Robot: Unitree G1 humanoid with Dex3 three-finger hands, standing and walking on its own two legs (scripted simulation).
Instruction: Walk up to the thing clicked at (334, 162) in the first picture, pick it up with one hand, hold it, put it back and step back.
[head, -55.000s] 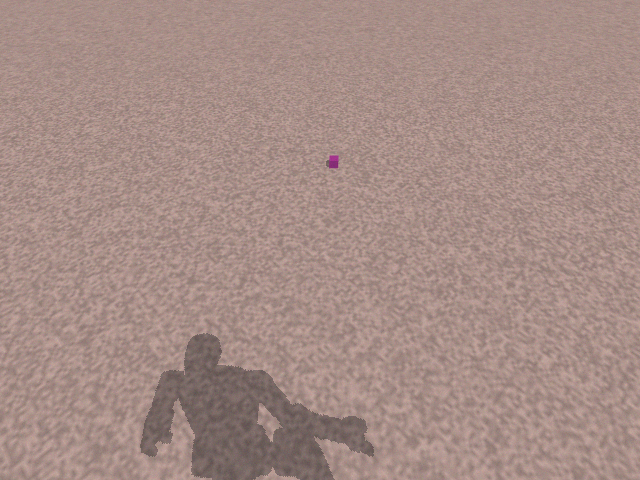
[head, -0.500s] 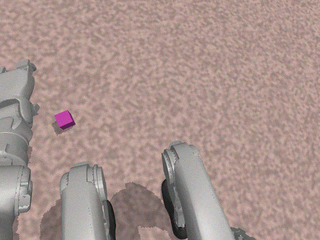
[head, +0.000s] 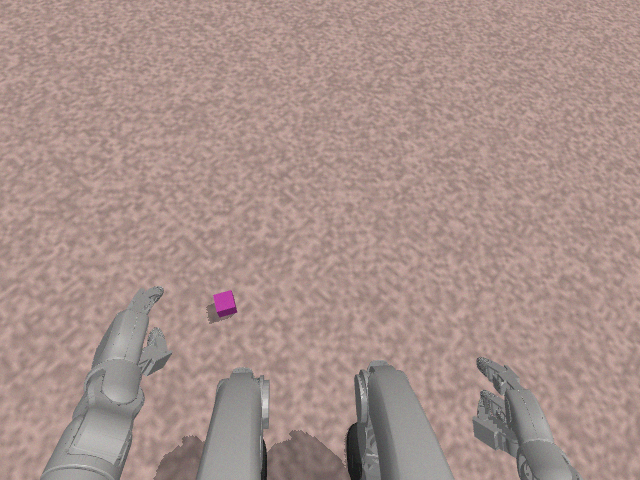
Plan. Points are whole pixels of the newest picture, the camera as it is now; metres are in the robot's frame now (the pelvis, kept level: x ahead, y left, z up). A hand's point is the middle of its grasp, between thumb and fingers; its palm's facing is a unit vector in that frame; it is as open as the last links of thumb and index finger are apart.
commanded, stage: home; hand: left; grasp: from above
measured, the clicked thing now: (225, 303) +0.51 +0.19 -0.53
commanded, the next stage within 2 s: none
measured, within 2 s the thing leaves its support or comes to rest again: neither
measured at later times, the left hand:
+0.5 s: hand (97, 367) +0.25 +0.19 +0.10, palm faces +0.09 -0.97 -0.22, open 7.4 cm
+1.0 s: hand (89, 388) +0.23 +0.18 +0.12, palm faces +0.09 -0.98 -0.20, open 7.4 cm
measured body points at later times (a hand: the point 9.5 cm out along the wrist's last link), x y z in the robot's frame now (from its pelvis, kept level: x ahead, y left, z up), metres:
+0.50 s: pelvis +0.07 +0.01 +0.15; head +0.11 +0.01 +0.60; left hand +0.24 +0.24 +0.12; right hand +0.22 -0.23 +0.08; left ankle +0.08 +0.12 -0.51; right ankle +0.09 -0.13 -0.51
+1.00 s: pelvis +0.08 +0.00 +0.17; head +0.10 +0.01 +0.61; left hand +0.22 +0.24 +0.14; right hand +0.26 -0.23 +0.11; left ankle +0.08 +0.12 -0.52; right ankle +0.09 -0.13 -0.52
